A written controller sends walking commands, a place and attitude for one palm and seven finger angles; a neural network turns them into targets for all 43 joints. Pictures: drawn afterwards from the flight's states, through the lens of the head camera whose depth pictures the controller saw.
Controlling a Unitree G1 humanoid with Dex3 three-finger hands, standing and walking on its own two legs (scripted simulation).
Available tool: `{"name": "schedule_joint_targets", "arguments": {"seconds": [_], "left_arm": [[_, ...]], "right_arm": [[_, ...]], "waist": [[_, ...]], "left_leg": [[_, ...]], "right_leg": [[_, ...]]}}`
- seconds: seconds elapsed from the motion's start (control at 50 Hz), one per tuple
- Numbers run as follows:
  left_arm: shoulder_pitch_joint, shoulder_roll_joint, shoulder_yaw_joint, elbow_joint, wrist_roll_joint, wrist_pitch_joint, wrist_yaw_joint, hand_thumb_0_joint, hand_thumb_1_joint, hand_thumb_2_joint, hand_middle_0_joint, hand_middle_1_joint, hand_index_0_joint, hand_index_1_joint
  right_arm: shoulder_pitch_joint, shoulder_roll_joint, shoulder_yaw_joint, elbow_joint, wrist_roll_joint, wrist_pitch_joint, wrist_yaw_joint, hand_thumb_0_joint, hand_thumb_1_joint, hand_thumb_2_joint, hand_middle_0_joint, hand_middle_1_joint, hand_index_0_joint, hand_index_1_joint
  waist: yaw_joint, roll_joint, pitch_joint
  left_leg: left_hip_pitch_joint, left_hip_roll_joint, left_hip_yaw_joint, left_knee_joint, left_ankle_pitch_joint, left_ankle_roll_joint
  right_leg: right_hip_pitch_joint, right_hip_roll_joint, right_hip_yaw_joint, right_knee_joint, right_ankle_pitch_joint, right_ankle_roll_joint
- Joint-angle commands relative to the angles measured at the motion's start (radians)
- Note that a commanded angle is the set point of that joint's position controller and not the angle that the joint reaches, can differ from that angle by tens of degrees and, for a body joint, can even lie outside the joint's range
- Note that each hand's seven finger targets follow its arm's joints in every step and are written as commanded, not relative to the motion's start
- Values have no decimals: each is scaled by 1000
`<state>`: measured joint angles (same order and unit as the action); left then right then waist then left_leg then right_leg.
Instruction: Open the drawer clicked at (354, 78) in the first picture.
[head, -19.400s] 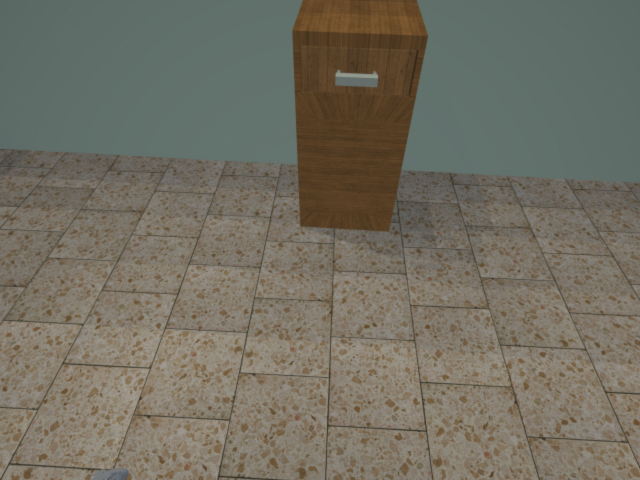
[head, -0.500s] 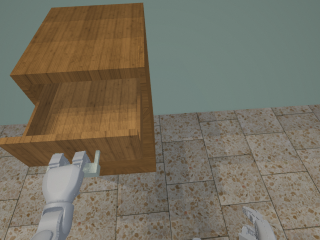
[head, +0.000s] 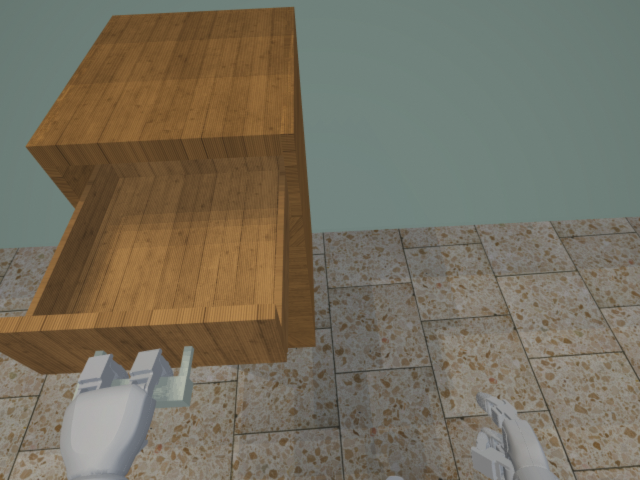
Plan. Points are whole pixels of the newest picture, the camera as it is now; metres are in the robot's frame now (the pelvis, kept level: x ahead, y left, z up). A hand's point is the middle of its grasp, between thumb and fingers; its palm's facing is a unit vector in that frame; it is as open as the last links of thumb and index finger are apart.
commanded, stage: pull the drawer open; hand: left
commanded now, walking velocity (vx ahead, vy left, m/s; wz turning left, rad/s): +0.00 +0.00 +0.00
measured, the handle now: (139, 374) +0.24 +0.25 -0.01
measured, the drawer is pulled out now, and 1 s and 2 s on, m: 0.28 0.30 0.30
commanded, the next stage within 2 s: open the thumb to release the handle in 0.38 s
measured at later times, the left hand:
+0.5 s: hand (128, 450) +0.16 +0.24 -0.02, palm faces -0.08 -0.08 -0.99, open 6.5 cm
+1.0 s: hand (132, 439) +0.17 +0.24 -0.02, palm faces -0.04 -0.07 -1.00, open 12.4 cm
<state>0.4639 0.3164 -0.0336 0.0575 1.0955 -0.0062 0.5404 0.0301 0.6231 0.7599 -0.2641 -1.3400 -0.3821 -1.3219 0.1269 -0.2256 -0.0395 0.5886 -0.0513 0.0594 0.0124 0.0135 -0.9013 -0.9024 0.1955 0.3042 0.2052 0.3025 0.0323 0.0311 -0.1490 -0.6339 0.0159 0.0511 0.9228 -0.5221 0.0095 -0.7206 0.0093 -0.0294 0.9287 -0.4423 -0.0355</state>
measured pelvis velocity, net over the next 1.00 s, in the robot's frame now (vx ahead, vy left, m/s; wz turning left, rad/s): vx -0.01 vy -0.01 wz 0.02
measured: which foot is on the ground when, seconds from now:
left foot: down 0.00-1.00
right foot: down 0.00-1.00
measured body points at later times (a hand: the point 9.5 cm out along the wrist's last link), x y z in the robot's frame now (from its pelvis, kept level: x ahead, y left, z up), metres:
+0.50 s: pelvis +0.00 -0.01 -0.01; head +0.05 -0.02 +0.44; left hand +0.16 +0.24 +0.03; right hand +0.19 -0.24 -0.10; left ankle -0.04 +0.11 -0.69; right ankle +0.00 -0.10 -0.69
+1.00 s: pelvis -0.01 -0.01 +0.00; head +0.04 -0.04 +0.45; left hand +0.17 +0.24 +0.04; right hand +0.19 -0.23 -0.11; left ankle -0.04 +0.11 -0.69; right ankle +0.00 -0.10 -0.69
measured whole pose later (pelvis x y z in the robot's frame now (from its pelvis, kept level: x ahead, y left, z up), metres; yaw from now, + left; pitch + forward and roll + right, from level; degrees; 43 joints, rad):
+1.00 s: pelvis -0.01 -0.01 +0.00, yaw +1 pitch +12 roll +1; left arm 0.42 0.31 -0.03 0.07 1.07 0.01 0.50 0.00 -0.27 0.40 -0.33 -1.23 -0.33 -1.23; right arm 0.13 -0.21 -0.01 0.58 -0.05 0.05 -0.02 0.01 -0.90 -0.90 0.20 0.30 0.21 0.30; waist 0.05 0.04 -0.14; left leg -0.63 0.01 0.03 0.92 -0.50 -0.01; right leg -0.72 0.01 -0.05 0.93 -0.43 -0.05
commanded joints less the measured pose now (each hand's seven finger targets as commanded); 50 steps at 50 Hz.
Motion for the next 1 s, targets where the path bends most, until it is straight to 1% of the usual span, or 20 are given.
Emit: {"name": "schedule_joint_targets", "arguments": {"seconds": [0.0,0.16,0.18,0.26,0.34,0.38,0.44,0.46,0.48,0.5,0.52,0.56,0.58,0.66,0.72,0.76,0.86,0.9,0.92,0.98], "left_arm": [[46,140,122,-219,-11,14,72,0,900,900,-400,-1350,-400,-1350],[146,143,119,-263,-26,7,58,0,900,900,-400,-1350,-400,-1350],[181,154,138,-263,-28,3,59,0,900,900,-400,-1350,-400,-1350],[266,126,107,-291,-34,-11,48,0,900,900,-400,-1350,-400,-1350],[393,152,151,-303,-47,-32,44,0,900,900,-400,-1350,-400,-1350],[405,152,152,-330,-47,-40,45,0,900,900,-400,-1350,-400,-1350],[458,142,152,-345,-50,-49,47,0,900,900,-400,-1350,-400,-1350],[49,176,144,-342,-20,-47,64,0,900,900,-400,-1350,-400,-1350],[33,171,179,-343,-9,-58,82,0,830,870,-395,-1342,-395,-1342],[116,188,204,-292,-3,-53,98,0,760,840,-390,-1335,-390,-1335],[166,157,184,-247,-7,-44,100,0,690,810,-385,-1327,-385,-1327],[97,166,177,-283,-13,-32,106,0,550,750,-375,-1313,-375,-1313],[98,161,169,-278,-19,-18,105,0,480,720,-370,-1305,-370,-1305],[53,133,116,-213,-32,34,76,0,200,600,-350,-1275,-350,-1275],[20,140,99,-203,-28,54,51,0,-10,510,-335,-1253,-335,-1253],[-18,148,95,-174,-29,59,29,0,-150,450,-325,-1237,-325,-1237],[-60,146,83,-167,-21,28,0,0,-500,300,-300,-1200,-300,-1200],[-34,156,104,-156,-19,14,0,0,-500,300,-300,-1200,-300,-1200],[-41,140,85,-146,-19,10,-2,0,-500,300,-300,-1200,-300,-1200],[-64,177,132,-134,-17,-2,7,0,-500,300,-300,-1200,-300,-1200]], "right_arm": [[-94,-105,-30,-164,-2,-44,-1,0,-900,-900,200,300,200,300],[-99,-100,-22,-184,-4,-44,1,0,-900,-900,200,300,200,300],[-102,-100,-17,-190,-4,-43,0,0,-900,-900,200,300,200,300],[-98,-95,-16,-201,-7,-45,14,0,-900,-900,200,300,200,300],[-107,-93,-15,-207,-7,-42,22,0,-900,-900,200,300,200,300],[-110,-97,-16,-213,-9,-41,29,0,-900,-900,200,300,200,300],[-105,-97,-21,-217,-13,-38,38,0,-900,-900,200,300,200,300],[-108,-124,-24,-175,-19,-27,27,0,-900,-900,200,300,200,300],[-91,-109,-35,-182,-26,-36,12,0,-900,-900,200,300,200,300],[-79,-110,-38,-183,-27,-44,10,0,-900,-900,200,300,200,300],[-75,-106,-38,-183,-23,-49,9,0,-900,-900,200,300,200,300],[-72,-114,-46,-179,-19,-49,7,0,-900,-900,200,300,200,300],[-74,-115,-41,-183,-17,-48,3,0,-900,-900,200,300,200,300],[-79,-117,-35,-171,1,-41,-16,0,-900,-900,200,300,200,300],[-91,-113,-25,-172,6,-40,-28,0,-900,-900,200,300,200,300],[-93,-112,-16,-167,10,-42,-37,0,-900,-900,200,300,200,300],[-89,-103,-11,-165,6,-50,-43,0,-900,-900,200,300,200,300],[-85,-100,-10,-166,4,-51,-42,0,-900,-900,200,300,200,300],[-88,-100,-11,-165,5,-52,-41,0,-900,-900,200,300,200,300],[-91,-103,-13,-158,3,-52,-43,0,-900,-900,200,300,200,300]], "waist": [[33,14,-198],[45,-14,-188],[52,-3,-181],[59,3,-173],[79,-4,-170],[75,25,-181],[78,24,-175],[-20,11,-141],[7,27,-162],[29,21,-197],[29,15,-201],[22,30,-248],[17,43,-245],[7,-39,-207],[14,-34,-192],[10,-63,-141],[19,-20,-144],[27,-26,-157],[20,-37,-125],[21,-45,-146]], "left_leg": [[106,-41,-44,-88,424,4],[91,-44,-41,-80,399,8],[85,-44,-44,-85,415,7],[84,-44,-41,-76,410,10],[58,-45,-38,-68,437,10],[60,-40,-44,-66,466,8],[57,-37,-44,-50,482,8],[33,-39,-56,-21,387,6],[17,-38,-51,-25,356,11],[37,-43,-50,-20,358,7],[40,-42,-45,-18,361,6],[63,-43,-44,-14,387,1],[61,-41,-48,-22,393,2],[44,-41,-46,-55,338,10],[52,-44,-39,-81,314,13],[32,-46,-41,-100,267,16],[65,-48,-37,-116,256,19],[63,-50,-35,-116,270,17],[52,-51,-36,-115,256,17],[30,-54,-33,-107,251,17]], "right_leg": [[152,16,14,-94,392,-21],[162,15,29,-97,391,-21],[172,16,28,-95,407,-24],[161,14,34,-94,392,-24],[190,12,56,-82,464,-27],[179,12,61,-72,467,-30],[156,16,56,-61,466,-30],[41,11,69,-57,410,-25],[69,13,40,-46,377,-22],[63,16,47,-42,356,-28],[65,16,34,-43,358,-28],[70,13,39,-39,380,-26],[78,11,22,-39,377,-25],[122,10,5,-80,351,-11],[149,7,13,-107,333,-10],[150,6,14,-134,283,-7],[156,6,20,-157,246,-11],[172,5,23,-153,265,-12],[157,5,26,-159,259,-11],[181,1,41,-160,282,-9]]}}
